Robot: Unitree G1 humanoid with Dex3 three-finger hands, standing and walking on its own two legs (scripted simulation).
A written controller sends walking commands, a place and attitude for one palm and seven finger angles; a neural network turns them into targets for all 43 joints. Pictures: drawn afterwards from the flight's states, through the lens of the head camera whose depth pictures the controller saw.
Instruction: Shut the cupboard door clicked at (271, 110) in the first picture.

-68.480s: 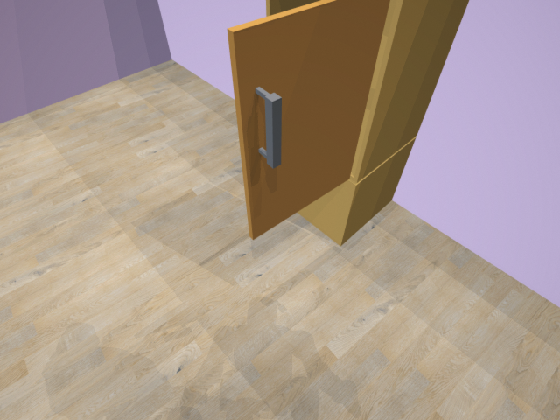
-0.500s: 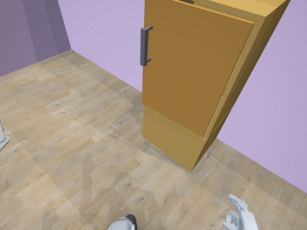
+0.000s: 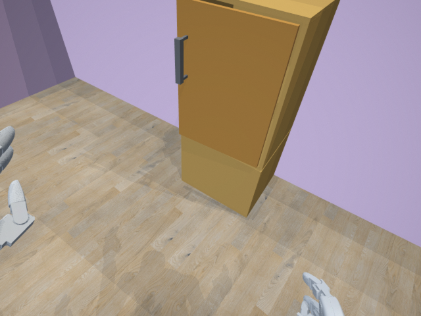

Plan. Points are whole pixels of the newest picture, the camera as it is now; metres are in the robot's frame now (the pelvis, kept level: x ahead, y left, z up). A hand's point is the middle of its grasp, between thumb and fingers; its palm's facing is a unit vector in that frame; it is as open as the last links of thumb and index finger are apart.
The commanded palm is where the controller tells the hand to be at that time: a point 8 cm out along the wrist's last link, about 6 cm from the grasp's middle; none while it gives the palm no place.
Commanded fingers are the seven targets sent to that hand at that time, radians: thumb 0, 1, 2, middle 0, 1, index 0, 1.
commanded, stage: stop stepping back and stand still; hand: left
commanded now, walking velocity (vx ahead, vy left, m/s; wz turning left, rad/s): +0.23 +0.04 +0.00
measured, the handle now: (182, 60) +0.96 +0.14 +0.05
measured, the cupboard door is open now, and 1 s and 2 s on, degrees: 4 4 4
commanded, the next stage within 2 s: let the arm hang, fingers relaxed in 0.96 s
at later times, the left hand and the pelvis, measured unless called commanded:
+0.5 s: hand out of the picture +0.20 +0.29 +0.19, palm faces +0.44 -0.77 -0.46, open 7.5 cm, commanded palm +0.13 +0.33 +0.18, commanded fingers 0.00 0.90 0.90 -0.20 -0.30 -0.20 -0.30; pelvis -0.01 +0.03 -0.01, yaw -1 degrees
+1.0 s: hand (15, 190) +0.24 +0.29 +0.18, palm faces +0.37 -0.80 -0.47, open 7.4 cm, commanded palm +0.17 +0.34 +0.18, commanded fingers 0.00 0.90 0.90 -0.20 -0.30 -0.20 -0.30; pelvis +0.02 +0.04 +0.00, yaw -2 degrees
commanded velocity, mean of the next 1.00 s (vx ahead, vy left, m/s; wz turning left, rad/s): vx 0.04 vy -0.03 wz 0.00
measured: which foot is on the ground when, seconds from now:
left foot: up 0.00-0.30, down 0.32-1.00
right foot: down 0.00-1.00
